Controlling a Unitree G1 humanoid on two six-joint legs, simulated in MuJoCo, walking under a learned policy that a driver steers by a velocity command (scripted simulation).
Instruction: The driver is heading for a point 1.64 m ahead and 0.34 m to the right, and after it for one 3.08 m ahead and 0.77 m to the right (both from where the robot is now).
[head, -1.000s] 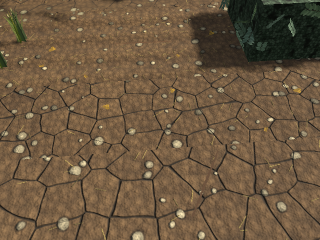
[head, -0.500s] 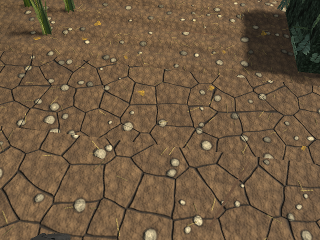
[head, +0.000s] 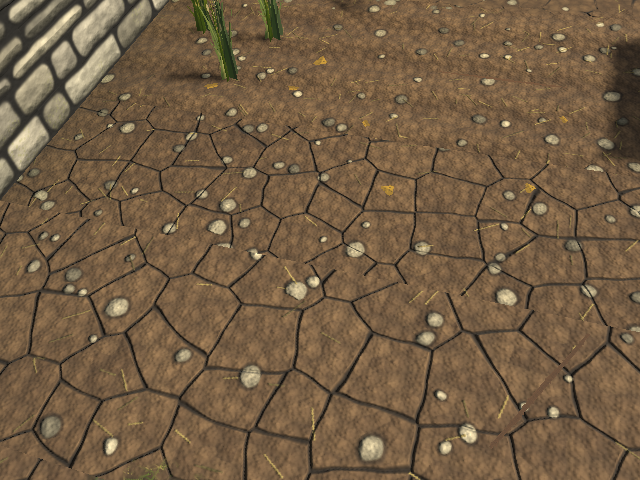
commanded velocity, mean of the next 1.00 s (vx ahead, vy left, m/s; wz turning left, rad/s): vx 0.34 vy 0.00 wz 0.02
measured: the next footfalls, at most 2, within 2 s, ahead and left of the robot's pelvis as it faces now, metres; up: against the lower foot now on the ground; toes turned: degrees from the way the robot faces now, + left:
left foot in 0.14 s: -0.04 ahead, +0.12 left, +0.00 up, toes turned +2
right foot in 0.56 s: +0.16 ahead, -0.12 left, +0.00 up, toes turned -3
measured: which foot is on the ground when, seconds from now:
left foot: up 0.00-0.12, down 0.14-0.58, up 0.60-1.00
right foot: down 0.00-0.14, up 0.16-0.54, down 0.56-1.00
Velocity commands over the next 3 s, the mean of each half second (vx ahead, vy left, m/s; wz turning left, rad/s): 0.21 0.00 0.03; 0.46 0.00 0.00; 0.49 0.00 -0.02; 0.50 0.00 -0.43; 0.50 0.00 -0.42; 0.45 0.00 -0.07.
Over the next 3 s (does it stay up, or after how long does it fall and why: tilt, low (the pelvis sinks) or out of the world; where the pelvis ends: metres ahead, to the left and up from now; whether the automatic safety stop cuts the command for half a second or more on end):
stays up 1.48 -0.31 -0.33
